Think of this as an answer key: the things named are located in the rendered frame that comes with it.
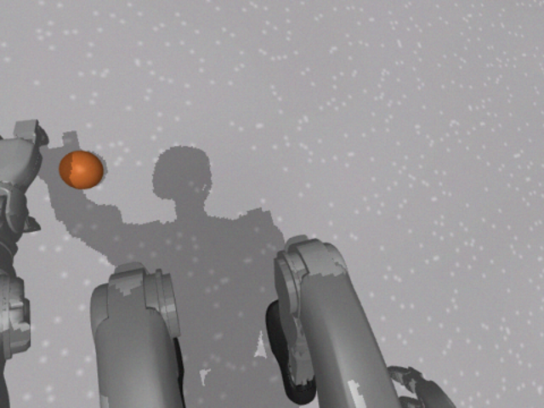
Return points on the left robot arm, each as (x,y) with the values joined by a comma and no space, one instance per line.
(15,319)

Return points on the right robot foot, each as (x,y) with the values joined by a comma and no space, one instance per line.
(300,394)

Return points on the right robot hand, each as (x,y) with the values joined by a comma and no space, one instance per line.
(429,394)

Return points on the ball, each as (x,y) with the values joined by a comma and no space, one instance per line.
(81,169)

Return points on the left robot hand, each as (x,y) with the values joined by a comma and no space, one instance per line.
(20,160)

